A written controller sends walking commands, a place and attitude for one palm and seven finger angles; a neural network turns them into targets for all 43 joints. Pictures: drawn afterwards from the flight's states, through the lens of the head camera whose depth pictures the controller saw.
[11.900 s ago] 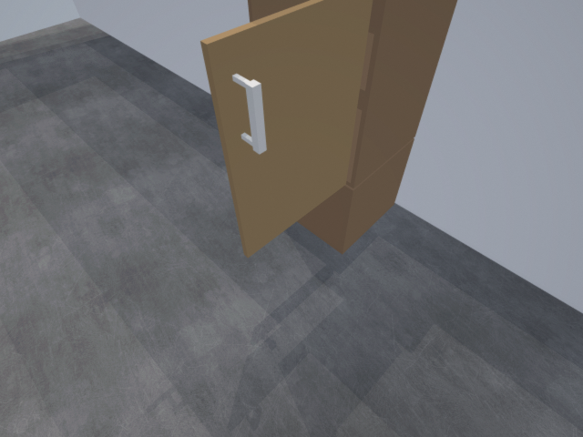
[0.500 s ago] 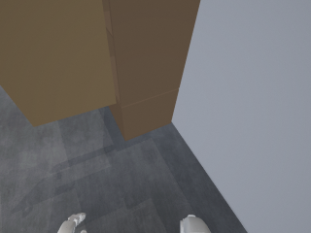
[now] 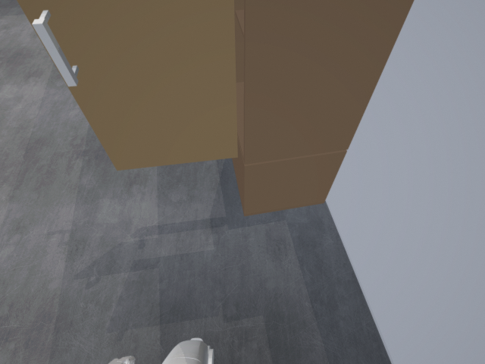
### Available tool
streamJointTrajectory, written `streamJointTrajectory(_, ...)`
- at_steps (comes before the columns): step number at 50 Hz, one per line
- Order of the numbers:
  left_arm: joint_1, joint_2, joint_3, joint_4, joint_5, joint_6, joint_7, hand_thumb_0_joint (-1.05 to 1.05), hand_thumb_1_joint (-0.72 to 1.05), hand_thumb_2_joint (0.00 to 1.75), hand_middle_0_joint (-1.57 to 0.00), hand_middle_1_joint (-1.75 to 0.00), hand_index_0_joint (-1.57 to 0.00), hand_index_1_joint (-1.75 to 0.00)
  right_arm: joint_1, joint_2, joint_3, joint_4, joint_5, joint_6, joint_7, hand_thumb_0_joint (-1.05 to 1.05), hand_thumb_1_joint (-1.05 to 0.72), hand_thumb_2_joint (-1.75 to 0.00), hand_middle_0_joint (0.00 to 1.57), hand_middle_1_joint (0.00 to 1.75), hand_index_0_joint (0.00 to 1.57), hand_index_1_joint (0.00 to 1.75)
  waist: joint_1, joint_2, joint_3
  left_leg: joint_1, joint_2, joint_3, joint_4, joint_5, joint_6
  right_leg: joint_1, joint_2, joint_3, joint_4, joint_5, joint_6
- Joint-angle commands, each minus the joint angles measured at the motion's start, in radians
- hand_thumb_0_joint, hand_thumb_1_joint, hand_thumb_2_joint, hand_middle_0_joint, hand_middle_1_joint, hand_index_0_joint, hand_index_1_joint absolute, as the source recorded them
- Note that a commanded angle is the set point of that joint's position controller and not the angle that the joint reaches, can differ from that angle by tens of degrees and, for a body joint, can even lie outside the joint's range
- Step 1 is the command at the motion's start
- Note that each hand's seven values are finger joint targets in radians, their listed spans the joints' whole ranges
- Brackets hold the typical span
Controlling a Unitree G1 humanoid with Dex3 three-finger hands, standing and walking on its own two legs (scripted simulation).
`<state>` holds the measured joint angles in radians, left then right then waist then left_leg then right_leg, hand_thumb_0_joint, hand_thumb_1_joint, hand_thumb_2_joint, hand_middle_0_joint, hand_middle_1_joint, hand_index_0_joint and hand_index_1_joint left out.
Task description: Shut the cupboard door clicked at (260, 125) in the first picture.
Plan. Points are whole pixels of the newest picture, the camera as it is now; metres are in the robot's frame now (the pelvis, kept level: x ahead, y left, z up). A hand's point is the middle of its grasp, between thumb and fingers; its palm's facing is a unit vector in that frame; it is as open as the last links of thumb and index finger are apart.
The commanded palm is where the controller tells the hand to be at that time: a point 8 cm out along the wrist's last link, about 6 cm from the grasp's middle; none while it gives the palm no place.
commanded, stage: turn to face it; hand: left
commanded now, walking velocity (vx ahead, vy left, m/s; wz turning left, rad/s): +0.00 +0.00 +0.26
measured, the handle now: (59, 50) +0.69 +0.42 +0.11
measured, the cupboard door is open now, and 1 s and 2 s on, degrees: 88 88 88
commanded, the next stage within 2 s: take the last steps up to it in 0.10 s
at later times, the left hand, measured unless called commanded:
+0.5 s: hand out of the picture +0.07 +0.23 -0.16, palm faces +0.12 -0.97 -0.20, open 7.4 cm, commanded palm none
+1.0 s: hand out of the picture +0.07 +0.23 -0.20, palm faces +0.25 -0.96 -0.14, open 7.4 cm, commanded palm none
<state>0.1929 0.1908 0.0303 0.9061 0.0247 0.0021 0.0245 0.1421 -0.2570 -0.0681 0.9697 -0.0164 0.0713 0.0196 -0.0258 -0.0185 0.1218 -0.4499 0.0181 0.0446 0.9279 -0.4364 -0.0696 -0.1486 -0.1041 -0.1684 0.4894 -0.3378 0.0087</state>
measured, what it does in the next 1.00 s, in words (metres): walks ahead: left foot, then right foot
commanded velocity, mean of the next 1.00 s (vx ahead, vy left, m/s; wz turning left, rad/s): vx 0.20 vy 0.04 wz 0.10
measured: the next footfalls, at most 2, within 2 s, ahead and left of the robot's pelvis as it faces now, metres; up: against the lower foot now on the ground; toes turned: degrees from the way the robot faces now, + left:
left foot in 0.12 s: +0.06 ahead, +0.13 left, +0.00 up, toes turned +7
right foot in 0.56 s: +0.10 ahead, -0.09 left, +0.00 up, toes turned +2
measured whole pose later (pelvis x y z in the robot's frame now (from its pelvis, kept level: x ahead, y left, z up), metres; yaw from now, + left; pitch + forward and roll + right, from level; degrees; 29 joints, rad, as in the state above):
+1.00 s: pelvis +0.17 +0.09 -0.02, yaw +11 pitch -1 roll +0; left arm 0.39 0.15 0.03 1.14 0.02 -0.02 0.01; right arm 0.18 -0.16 -0.04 1.04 -0.03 -0.05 0.01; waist 0.02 -0.04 0.09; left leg -0.40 0.02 0.13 0.63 -0.18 0.06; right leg -0.16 -0.12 -0.08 0.86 -0.53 0.02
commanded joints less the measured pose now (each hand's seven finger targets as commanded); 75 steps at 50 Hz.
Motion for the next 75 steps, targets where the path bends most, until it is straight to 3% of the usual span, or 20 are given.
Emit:
streamJointTrajectory(1, 0.105, 0.224, 0.056, -0.025, 0.005, -0.02, 0.011, 0.0, 0.9, 0.9, -0.2, -0.3, -0.2, -0.3, -0.064, -0.021, 0.006, -0.097, 0.006, -0.033, 0.005, 0.0, -0.9, -0.9, 0.2, 0.3, 0.2, 0.3, 0.057, -0.217, -0.156, 0.047, -0.043, 0.066, -0.21, 0.011, 0.02, 0.152, -0.21, 0.108, -0.001, 0.895, -0.102)
streamJointTrajectory(4, 0.067, 0.228, 0.052, -0.023, -0.013, -0.019, 0.002, 0.0, 0.9, 0.9, -0.2, -0.3, -0.2, -0.3, 0.043, -0.078, -0.005, -0.064, -0.001, -0.048, -0.006, 0.0, -0.9, -0.9, 0.2, 0.3, 0.2, 0.3, -0.025, -0.15, -0.217, 0.355, -0.031, 0.073, -0.479, 0.32, 0.055, -0.011, -0.177, 0.055, 0.186, 0.768, -0.028)
streamJointTrajectory(6, 0.035, 0.113, 0.022, -0.072, -0.026, -0.007, -0.004, 0.0, 0.9, 0.9, -0.2, -0.3, -0.2, -0.3, 0.151, -0.251, -0.044, -0.056, -0.005, -0.058, -0.021, 0.0, -0.9, -0.9, 0.2, 0.3, 0.2, 0.3, -0.078, 0.31, -0.304, 0.542, 0.393, -0.417, -0.519, 1.027, 0.283, -0.346, 0.005, 0.058, 0.577, -0.307, 0.065)
streamJointTrajectory(7, 0.026, 0.15, 0.029, -0.071, -0.019, 0.014, 0.006, 0.0, 0.9, 0.9, -0.2, -0.3, -0.2, -0.3, 0.138, -0.243, -0.034, -0.05, 0.001, -0.048, -0.028, 0.0, -0.9, -0.9, 0.2, 0.3, 0.2, 0.3, -0.06, 0.191, -0.291, 0.461, 0.409, -0.334, -0.506, 0.965, 0.329, -0.32, -0.012, 0.169, 0.632, -0.338, 0.049)
streamJointTrajectory(13, 0.092, 0.11, 0.031, 0.016, 0.0, 0.03, -0.018, 0.0, 0.9, 0.9, -0.2, -0.3, -0.2, -0.3, 0.002, -0.131, 0.001, -0.081, -0.007, -0.068, -0.045, 0.0, -0.9, -0.9, 0.2, 0.3, 0.2, 0.3, 0.023, 0.154, -0.143, 0.29, 0.219, -0.217, -0.624, 0.398, 0.237, -0.327, 0.011, 0.149, 0.598, -0.099, 0.044)
streamJointTrajectory(25, 0.105, 0.072, 0.027, 0.022, 0.006, -0.02, -0.039, 0.0, 0.9, 0.9, -0.2, -0.3, -0.2, -0.3, 0.096, -0.088, -0.01, -0.014, -0.007, -0.088, -0.031, 0.0, -0.9, -0.9, 0.2, 0.3, 0.2, 0.3, 0.05, 0.099, -0.07, 0.108, 0.154, -0.253, -0.652, -0.116, 0.218, -0.013, 0.072, 0.072, 0.053, 0.002, 0.012)
streamJointTrajectory(26, 0.164, 0.091, 0.033, 0.045, 0.006, -0.029, -0.035, 0.0, 0.9, 0.9, -0.2, -0.3, -0.2, -0.3, 0.088, -0.064, -0.004, -0.01, -0.002, -0.091, -0.029, 0.0, -0.9, -0.9, 0.2, 0.3, 0.2, 0.3, 0.079, 0.033, -0.074, 0.028, 0.102, -0.209, -0.562, -0.125, 0.184, 0.113, 0.054, 0.105, -0.05, 0.007, 0.006)
streamJointTrajectory(28, 0.298, 0.218, 0.064, 0.074, 0.013, -0.04, -0.016, 0.0, 0.9, 0.9, -0.2, -0.3, -0.2, -0.3, 0.047, 0.011, 0.011, -0.058, 0.003, -0.091, -0.017, 0.0, -0.9, -0.9, 0.2, 0.3, 0.2, 0.3, 0.143, -0.327, -0.025, -0.263, -0.073, 0.005, -0.132, -0.14, 0.088, 0.217, -0.315, 0.628, -0.356, -0.405, -0.142)
streamJointTrajectory(29, 0.292, 0.215, 0.061, 0.069, 0.004, -0.04, -0.01, 0.0, 0.9, 0.9, -0.2, -0.3, -0.2, -0.3, -0.005, -0.048, -0.002, -0.072, -0.011, -0.088, -0.007, 0.0, -0.9, -0.9, 0.2, 0.3, 0.2, 0.3, 0.14, -0.199, 0.02, -0.278, -0.021, -0.054, 0.036, -0.104, 0.09, 0.108, -0.372, 0.687, -0.428, -0.481, -0.201)
streamJointTrajectory(36, 0.193, 0.086, 0.03, 0.103, -0.005, -0.092, -0.008, 0.0, 0.9, 0.9, -0.2, -0.3, -0.2, -0.3, 0.081, 0.029, 0.002, 0.017, -0.005, -0.085, 0.012, 0.0, -0.9, -0.9, 0.2, 0.3, 0.2, 0.3, 0.037, -0.106, -0.019, -0.163, 0.057, -0.011, -0.018, 0.193, 0.035, 0.111, -0.191, 0.175, -0.316, 0.351, -0.119)
streamJointTrajectory(42, 0.243, 0.127, 0.034, 0.171, 0.002, -0.082, -0.007, 0.0, 0.9, 0.9, -0.2, -0.3, -0.2, -0.3, 0.023, 0.053, 0.018, 0.01, 0.001, -0.104, 0.017, 0.0, -0.9, -0.9, 0.2, 0.3, 0.2, 0.3, 0.067, -0.15, -0.056, -0.046, 0.011, 0.072, -0.279, 0.188, 0.053, 0.161, -0.187, 0.112, -0.208, 0.546, -0.118)
streamJointTrajectory(45, 0.215, 0.12, 0.032, 0.185, -0.005, -0.071, -0.006, 0.0, 0.9, 0.9, -0.2, -0.3, -0.2, -0.3, 0.155, 0.026, 0.012, 0.06, -0.009, -0.118, 0.002, 0.0, -0.9, -0.9, 0.2, 0.3, 0.2, 0.3, -0.01, -0.129, -0.085, 0.251, -0.041, 0.111, -0.443, 0.287, 0.077, 0.026, -0.137, 0.062, -0.009, 0.6, -0.075)
streamJointTrajectory(46, 0.217, 0.098, 0.025, 0.173, -0.009, -0.065, -0.008, 0.0, 0.9, 0.9, -0.2, -0.3, -0.2, -0.3, 0.279, -0.04, -0.001, 0.092, -0.013, -0.123, -0.009, 0.0, -0.9, -0.9, 0.2, 0.3, 0.2, 0.3, -0.06, -0.013, -0.162, 0.446, 0.029, 0.033, -0.451, 0.357, 0.102, -0.082, -0.096, 0.034, 0.172, 0.456, -0.049)
streamJointTrajectory(47, 0.252, 0.042, 0.017, 0.155, -0.02, -0.06, -0.012, 0.0, 0.9, 0.9, -0.2, -0.3, -0.2, -0.3, 0.378, -0.143, -0.025, 0.107, -0.022, -0.128, -0.024, 0.0, -0.9, -0.9, 0.2, 0.3, 0.2, 0.3, -0.082, 0.229, -0.264, 0.626, 0.276, -0.283, -0.48, 0.467, 0.206, -0.292, 0.033, -0.023, 0.418, 0.01, -0.006)
streamJointTrajectory(49, 0.176, 0.03, 0.014, 0.11, -0.01, -0.051, -0.002, 0.0, 0.9, 0.9, -0.2, -0.3, -0.2, -0.3, 0.363, -0.163, -0.025, 0.1, -0.01, -0.11, -0.04, 0.0, -0.9, -0.9, 0.2, 0.3, 0.2, 0.3, -0.071, 0.188, -0.247, 0.514, 0.409, -0.388, -0.631, 0.368, 0.312, -0.378, 0.036, 0.113, 0.757, -0.278, -0.037)
streamJointTrajectory(52, 0.136, 0.008, 0.017, 0.122, 0.001, -0.033, -0.015, 0.0, 0.9, 0.9, -0.2, -0.3, -0.2, -0.3, 0.179, -0.039, 0.009, 0.056, -0.008, -0.123, -0.046, 0.0, -0.9, -0.9, 0.2, 0.3, 0.2, 0.3, 0.004, 0.158, -0.045, 0.191, 0.316, -0.233, -0.72, 0.208, 0.247, -0.376, -0.034, 0.155, 0.721, -0.094, -0.025)
streamJointTrajectory(56, 0.223, -0.031, 0.004, 0.158, -0.011, 0.003, -0.003, 0.0, 0.9, 0.9, -0.2, -0.3, -0.2, -0.3, 0.101, 0.0, 0.032, 0.038, -0.008, -0.13, -0.06, 0.0, -0.9, -0.9, 0.2, 0.3, 0.2, 0.3, 0.063, 0.056, -0.098, 0.111, 0.271, -0.068, -0.681, 0.618, 0.215, -0.171, -0.012, 0.151, 0.44, -0.01, 0.009)
streamJointTrajectory(66, 0.144, 0.059, 0.036, 0.058, 0.001, 0.037, -0.001, 0.0, 0.9, 0.9, -0.2, -0.3, -0.2, -0.3, 0.083, -0.08, -0.01, 0.032, -0.006, -0.064, -0.068, 0.0, -0.9, -0.9, 0.2, 0.3, 0.2, 0.3, 0.051, 0.123, -0.085, 0.174, 0.281, -0.099, -0.518, 0.651, 0.203, -0.101, 0.051, 0.119, 0.106, 0.092, -0.011)
streamJointTrajectory(70, 0.096, 0.161, 0.038, 0.033, 0.001, 0.006, 0.006, 0.0, 0.9, 0.9, -0.2, -0.3, -0.2, -0.3, 0.136, 0.023, -0.001, 0.024, 0.012, -0.044, -0.048, 0.0, -0.9, -0.9, 0.2, 0.3, 0.2, 0.3, 0.016, -0.164, -0.138, 0.148, 0.0, 0.06, -0.224, 0.02, 0.047, -0.082, -0.233, 0.354, -0.114, 0.65, -0.184)
streamJointTrajectory(75, 0.057, 0.138, 0.036, 0.04, -0.005, -0.009, 0.024, 0.0, 0.9, 0.9, -0.2, -0.3, -0.2, -0.3, 0.087, 0.024, 0.003, 0.034, 0.016, -0.024, -0.047, 0.0, -0.9, -0.9, 0.2, 0.3, 0.2, 0.3, 0.037, -0.14, -0.199, 0.043, -0.005, -0.043, 0.023, -0.096, 0.028, 0.069, -0.207, 0.302, -0.092, 0.839, -0.222)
